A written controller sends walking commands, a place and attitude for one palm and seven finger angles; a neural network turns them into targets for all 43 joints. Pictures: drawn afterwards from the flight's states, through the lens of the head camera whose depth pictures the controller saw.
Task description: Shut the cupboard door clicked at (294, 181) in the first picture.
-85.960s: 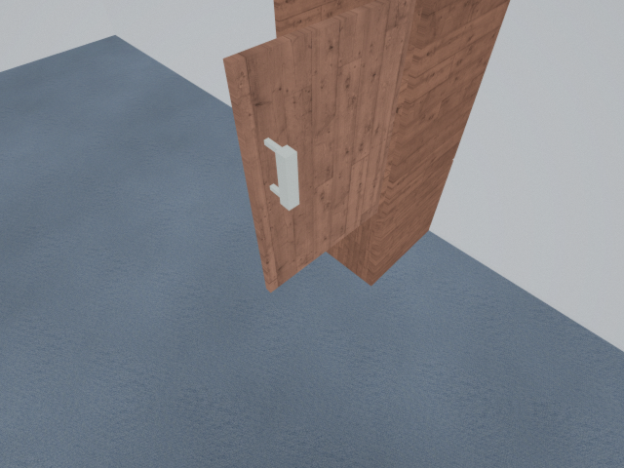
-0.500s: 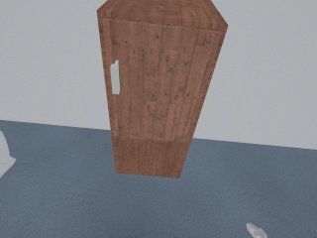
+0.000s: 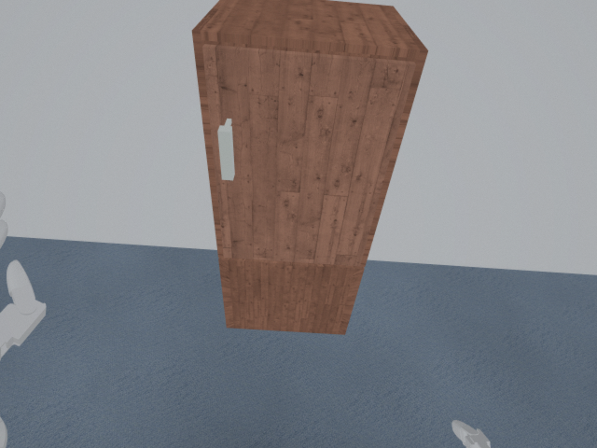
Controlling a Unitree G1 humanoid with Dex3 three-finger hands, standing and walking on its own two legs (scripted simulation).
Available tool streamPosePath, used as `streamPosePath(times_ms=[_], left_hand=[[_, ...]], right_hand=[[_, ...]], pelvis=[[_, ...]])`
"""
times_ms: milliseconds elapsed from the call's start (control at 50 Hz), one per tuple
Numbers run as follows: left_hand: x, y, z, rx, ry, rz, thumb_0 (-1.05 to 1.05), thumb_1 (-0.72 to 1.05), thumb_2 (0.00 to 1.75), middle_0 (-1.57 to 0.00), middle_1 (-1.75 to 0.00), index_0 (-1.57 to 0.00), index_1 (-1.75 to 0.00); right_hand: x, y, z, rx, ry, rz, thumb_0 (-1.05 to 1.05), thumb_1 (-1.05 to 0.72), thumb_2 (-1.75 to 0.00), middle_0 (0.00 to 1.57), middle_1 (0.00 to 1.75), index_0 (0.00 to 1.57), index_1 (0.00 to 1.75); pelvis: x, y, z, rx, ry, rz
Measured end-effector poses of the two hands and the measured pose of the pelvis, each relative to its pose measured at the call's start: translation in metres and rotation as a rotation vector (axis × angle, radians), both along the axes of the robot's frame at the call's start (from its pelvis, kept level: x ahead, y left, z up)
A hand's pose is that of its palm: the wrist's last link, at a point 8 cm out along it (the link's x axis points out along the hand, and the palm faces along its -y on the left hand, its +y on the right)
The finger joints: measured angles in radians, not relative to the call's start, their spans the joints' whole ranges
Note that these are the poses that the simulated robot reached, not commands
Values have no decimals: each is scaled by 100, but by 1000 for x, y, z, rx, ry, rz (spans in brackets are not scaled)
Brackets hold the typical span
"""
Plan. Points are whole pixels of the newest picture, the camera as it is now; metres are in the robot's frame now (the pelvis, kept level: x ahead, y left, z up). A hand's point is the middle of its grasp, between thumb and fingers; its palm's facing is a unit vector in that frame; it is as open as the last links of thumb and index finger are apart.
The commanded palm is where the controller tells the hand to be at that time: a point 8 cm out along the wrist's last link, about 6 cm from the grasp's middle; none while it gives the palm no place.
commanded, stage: stop stepping back and stand still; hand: left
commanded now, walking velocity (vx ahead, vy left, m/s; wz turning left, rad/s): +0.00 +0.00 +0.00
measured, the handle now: (228, 148) +0.70 +0.20 +0.05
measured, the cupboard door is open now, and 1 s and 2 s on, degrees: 0 0 0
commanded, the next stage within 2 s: let the arm hang, fingers relaxed in 0.14 s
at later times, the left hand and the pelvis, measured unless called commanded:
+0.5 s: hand out of the picture +0.10 +0.18 -0.14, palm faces -0.03 -0.97 -0.22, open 7.4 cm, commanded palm none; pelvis +0.00 -0.01 +0.00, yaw +1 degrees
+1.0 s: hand out of the picture -0.04 +0.16 -0.16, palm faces +0.05 -0.98 -0.21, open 7.3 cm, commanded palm none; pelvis +0.01 -0.02 +0.01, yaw +1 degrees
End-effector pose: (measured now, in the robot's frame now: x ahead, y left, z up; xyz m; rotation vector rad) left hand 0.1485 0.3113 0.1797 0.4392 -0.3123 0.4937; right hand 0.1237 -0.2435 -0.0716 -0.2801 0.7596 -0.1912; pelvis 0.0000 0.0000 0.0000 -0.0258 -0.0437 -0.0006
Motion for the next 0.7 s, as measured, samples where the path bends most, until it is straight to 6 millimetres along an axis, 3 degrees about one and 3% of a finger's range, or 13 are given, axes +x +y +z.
streamPosePath(times_ms=[140, 240, 280, 360, 440, 520, 600, 700], left_hand=[[16, -11, 15, 94, 51, -70, 1, 89, 90, -21, -30, -21, -30], [18, -18, 16, 121, 124, -88, 1, 89, 90, -21, -30, -21, -30], [26, -16, -10, 99, 218, -100, 1, 89, 90, -21, -30, -21, -30], [34, -16, -127, -112, 672, -71, 0, 90, 90, -20, -30, -20, -30], [-8, -50, -239, -325, 1102, -76, 0, 90, 90, -20, -30, -20, -30], [-75, -97, -305, -513, 1412, -96, 1, 91, 90, -20, -30, -20, -30], [-132, -102, -323, -614, 1564, 8, 0, 99, 90, -21, -30, -21, -30], [-188, -99, -318, -653, 1703, 101, 0, 97, 90, -21, -30, -21, -30]], right_hand=[[13, 23, 11, 63, -55, 30, 2, -90, -90, 20, 30, 20, 30], [23, 24, 6, 99, -39, 38, 2, -90, -90, 21, 30, 20, 30], [27, 20, -5, 122, -28, 69, 2, -90, -90, 21, 30, 20, 30], [28, 0, -32, 109, 85, 93, 1, -90, -90, 21, 30, 20, 30], [7, -21, -39, 67, 180, 46, 1, -90, -90, 21, 30, 20, 30], [-30, -36, -38, 22, 320, -10, 1, -91, -90, 20, 30, 20, 30], [-74, -38, -39, 6, 488, -43, 1, -91, -90, 20, 30, 20, 30], [-115, -27, -47, 44, 631, -72, 1, -91, -90, 20, 30, 20, 30]], pelvis=[[0, -2, 9, 21, 42, -12], [7, -4, 11, 6, 57, -6], [8, -4, 8, -1, 63, 3], [3, -1, 0, 3, 50, 13], [0, -5, -3, 15, 31, 20], [1, -11, 0, 16, 21, 25], [2, -18, 6, 9, 23, 31], [4, -20, 11, 6, 21, 31]])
